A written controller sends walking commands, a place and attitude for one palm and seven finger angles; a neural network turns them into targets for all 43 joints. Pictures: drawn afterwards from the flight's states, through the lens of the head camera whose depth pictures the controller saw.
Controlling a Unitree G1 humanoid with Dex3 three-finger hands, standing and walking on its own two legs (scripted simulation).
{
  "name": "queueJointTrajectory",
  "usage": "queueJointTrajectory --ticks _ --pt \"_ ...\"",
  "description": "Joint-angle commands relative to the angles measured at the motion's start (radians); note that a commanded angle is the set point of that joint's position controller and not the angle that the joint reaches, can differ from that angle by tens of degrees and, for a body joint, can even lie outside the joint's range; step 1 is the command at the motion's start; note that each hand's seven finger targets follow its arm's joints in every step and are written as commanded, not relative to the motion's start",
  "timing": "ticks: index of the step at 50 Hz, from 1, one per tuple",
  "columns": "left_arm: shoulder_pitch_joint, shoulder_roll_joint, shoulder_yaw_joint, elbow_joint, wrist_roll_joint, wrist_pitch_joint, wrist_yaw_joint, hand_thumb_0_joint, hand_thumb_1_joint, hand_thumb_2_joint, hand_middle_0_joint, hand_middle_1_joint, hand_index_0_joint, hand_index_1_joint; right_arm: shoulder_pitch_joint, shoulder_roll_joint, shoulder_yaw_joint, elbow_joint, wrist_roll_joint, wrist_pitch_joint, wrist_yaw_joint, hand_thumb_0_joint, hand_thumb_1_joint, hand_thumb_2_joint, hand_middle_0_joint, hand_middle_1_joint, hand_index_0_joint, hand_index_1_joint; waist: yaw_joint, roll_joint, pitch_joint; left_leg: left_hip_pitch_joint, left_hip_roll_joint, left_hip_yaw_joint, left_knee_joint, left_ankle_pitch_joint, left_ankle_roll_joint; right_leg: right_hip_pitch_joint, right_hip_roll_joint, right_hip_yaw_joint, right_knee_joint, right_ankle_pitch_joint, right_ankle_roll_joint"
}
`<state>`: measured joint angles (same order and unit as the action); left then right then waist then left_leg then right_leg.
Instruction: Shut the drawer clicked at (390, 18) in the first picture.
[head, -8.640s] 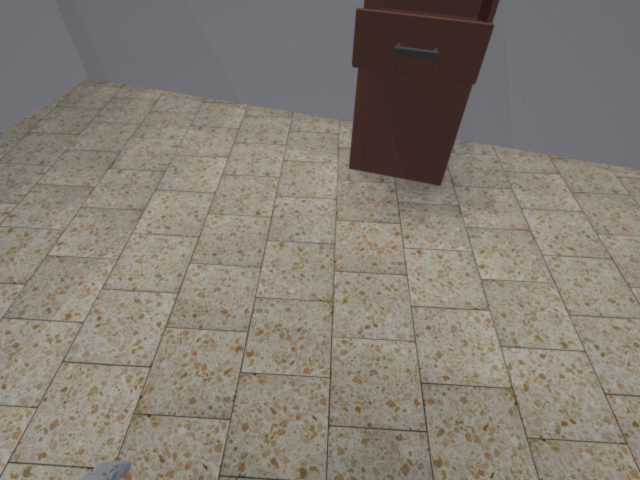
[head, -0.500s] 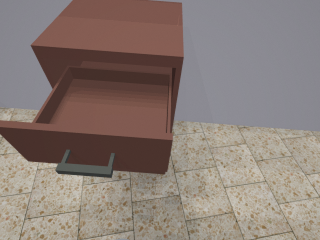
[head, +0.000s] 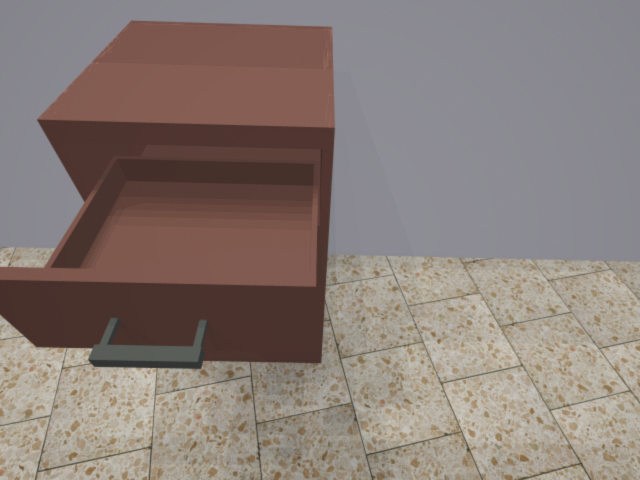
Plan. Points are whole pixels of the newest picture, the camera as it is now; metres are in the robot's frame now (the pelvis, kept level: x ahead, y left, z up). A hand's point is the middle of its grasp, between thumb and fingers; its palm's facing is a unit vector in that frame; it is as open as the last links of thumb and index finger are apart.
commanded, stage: come to a stop and stand still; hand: left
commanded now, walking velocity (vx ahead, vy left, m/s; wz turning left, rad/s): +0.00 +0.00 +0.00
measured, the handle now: (152, 341) +0.29 +0.24 -0.01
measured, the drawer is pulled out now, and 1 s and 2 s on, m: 0.28 0.28 0.28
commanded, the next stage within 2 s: look again from close up in 0.90 s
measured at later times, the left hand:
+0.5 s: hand out of the picture +0.04 +0.23 -0.16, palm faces -0.02 -0.98 -0.20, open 7.4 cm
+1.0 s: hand out of the picture +0.00 +0.24 -0.17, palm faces -0.02 -0.98 -0.18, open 7.4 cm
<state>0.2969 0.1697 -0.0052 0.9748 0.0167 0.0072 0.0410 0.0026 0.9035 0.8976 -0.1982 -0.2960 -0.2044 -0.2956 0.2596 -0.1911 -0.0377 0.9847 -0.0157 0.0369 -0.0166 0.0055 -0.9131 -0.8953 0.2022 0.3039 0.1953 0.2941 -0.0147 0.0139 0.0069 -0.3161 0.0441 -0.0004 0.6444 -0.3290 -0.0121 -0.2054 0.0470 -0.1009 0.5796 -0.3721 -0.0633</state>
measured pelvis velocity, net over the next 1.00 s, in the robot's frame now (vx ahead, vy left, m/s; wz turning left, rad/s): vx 0.01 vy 0.07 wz -0.05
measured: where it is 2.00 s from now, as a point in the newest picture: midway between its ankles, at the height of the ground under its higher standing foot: outside the picture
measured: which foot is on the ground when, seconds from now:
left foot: down 0.00-1.00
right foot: down 0.00-1.00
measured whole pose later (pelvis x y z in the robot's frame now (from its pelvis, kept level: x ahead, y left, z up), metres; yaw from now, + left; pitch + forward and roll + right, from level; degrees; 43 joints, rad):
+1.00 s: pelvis +0.01 +0.07 +0.01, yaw -3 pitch -1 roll +0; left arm 0.30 0.16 -0.01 1.11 0.01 0.02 0.04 0.00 0.91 0.90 -0.20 -0.30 -0.20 -0.30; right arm 0.24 -0.16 0.00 1.13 0.00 0.00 -0.02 0.01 -0.91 -0.90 0.20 0.30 0.20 0.29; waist 0.01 -0.03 0.05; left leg -0.18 -0.07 0.10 0.41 -0.23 0.09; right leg -0.13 -0.06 -0.01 0.44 -0.29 0.05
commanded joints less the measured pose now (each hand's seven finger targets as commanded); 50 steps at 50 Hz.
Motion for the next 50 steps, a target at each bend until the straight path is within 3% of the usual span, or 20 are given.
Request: queueJointTrajectory --ticks 1,2,3,8,12,17,18,20,34,45,50 --pt "0.027 0.135 0.033 -0.059 -0.006 -0.030 0.012 0.000 0.900 0.900 -0.200 -0.300 -0.200 -0.300 0.000 -0.071 0.001 -0.038 -0.003 -0.047 -0.009 0.000 -0.900 -0.900 0.200 0.300 0.200 0.300 0.017 0.037 0.032 0.072 0.043 -0.041 -0.107 0.344 0.049 -0.034 -0.154 0.155 -0.134 0.380 0.026" --pt "0.032 0.140 0.035 -0.053 -0.007 -0.028 0.012 0.000 0.900 0.900 -0.200 -0.300 -0.200 -0.300 -0.005 -0.074 0.002 -0.032 -0.002 -0.048 -0.012 0.000 -0.900 -0.900 0.200 0.300 0.200 0.300 0.021 0.079 0.008 0.085 0.047 -0.043 -0.107 0.395 0.051 -0.008 -0.154 0.142 -0.117 0.405 0.031" --pt "0.041 0.139 0.032 -0.056 -0.005 -0.024 0.012 0.000 0.900 0.900 -0.200 -0.300 -0.200 -0.300 -0.001 -0.075 0.008 -0.029 -0.002 -0.049 -0.011 0.000 -0.900 -0.900 0.200 0.300 0.200 0.300 0.029 0.077 -0.012 0.096 0.053 -0.041 -0.111 0.436 0.057 0.020 -0.150 0.137 -0.109 0.417 0.036" --pt "0.015 0.129 0.028 -0.051 -0.004 -0.018 0.007 0.000 0.900 0.900 -0.200 -0.300 -0.200 -0.300 -0.011 -0.089 0.008 -0.015 -0.004 -0.048 -0.011 0.000 -0.900 -0.900 0.200 0.300 0.200 0.300 0.024 0.027 -0.025 0.106 0.057 -0.052 -0.154 0.343 0.060 0.029 -0.143 0.137 -0.128 0.305 0.030" --pt "0.001 0.123 0.025 -0.036 -0.004 -0.015 0.004 0.000 0.900 0.900 -0.200 -0.300 -0.200 -0.300 -0.028 -0.095 0.008 0.001 -0.003 -0.046 -0.009 0.000 -0.900 -0.900 0.200 0.300 0.200 0.300 0.022 -0.003 0.008 0.105 0.056 -0.061 -0.184 0.290 0.063 0.004 -0.142 0.139 -0.146 0.240 0.037" --pt "0.006 0.115 0.019 -0.013 -0.004 -0.016 0.004 0.000 0.900 0.900 -0.200 -0.300 -0.200 -0.300 -0.029 -0.101 0.011 0.026 0.000 -0.051 -0.009 0.000 -0.900 -0.900 0.200 0.300 0.200 0.300 0.019 -0.028 -0.006 0.151 0.060 -0.061 -0.207 0.338 0.068 0.007 -0.144 0.143 -0.147 0.259 0.046" --pt "0.003 0.119 0.017 -0.012 -0.004 -0.015 0.004 0.000 0.900 0.900 -0.200 -0.300 -0.200 -0.300 -0.027 -0.104 0.012 0.029 0.002 -0.053 -0.008 0.000 -0.900 -0.900 0.200 0.300 0.200 0.300 0.018 0.000 -0.014 0.162 0.064 -0.064 -0.218 0.371 0.069 0.012 -0.141 0.141 -0.143 0.260 0.048" --pt "0.014 0.113 0.015 0.001 -0.004 -0.015 0.005 0.000 0.900 0.900 -0.200 -0.300 -0.200 -0.300 -0.034 -0.104 0.014 0.039 0.002 -0.054 -0.009 0.000 -0.900 -0.900 0.200 0.300 0.200 0.300 0.021 -0.005 -0.009 0.172 0.064 -0.065 -0.222 0.377 0.071 0.010 -0.145 0.139 -0.150 0.255 0.052" --pt "0.048 0.095 0.007 0.073 0.000 -0.008 0.006 0.000 0.900 0.900 -0.200 -0.300 -0.200 -0.300 -0.031 -0.104 0.017 0.084 0.007 -0.054 -0.010 0.000 -0.900 -0.900 0.200 0.300 0.200 0.300 0.018 -0.008 0.056 0.173 0.066 -0.080 -0.317 0.233 0.069 -0.016 -0.150 0.134 -0.187 0.180 0.063" --pt "0.077 0.073 0.008 0.113 0.000 -0.008 0.009 0.000 0.900 0.900 -0.200 -0.300 -0.200 -0.300 0.008 -0.092 0.015 0.114 0.010 -0.060 -0.017 0.000 -0.900 -0.900 0.200 0.300 0.200 0.300 0.020 -0.004 0.040 0.202 0.073 -0.088 -0.328 0.308 0.068 -0.004 -0.152 0.123 -0.184 0.198 0.068" --pt "0.084 0.065 0.008 0.122 0.000 -0.005 0.010 0.000 0.900 0.900 -0.200 -0.300 -0.200 -0.300 0.022 -0.084 0.014 0.124 0.009 -0.058 -0.017 0.000 -0.900 -0.900 0.200 0.300 0.200 0.300 0.021 -0.004 0.061 0.184 0.074 -0.095 -0.350 0.236 0.066 -0.013 -0.151 0.124 -0.188 0.176 0.068"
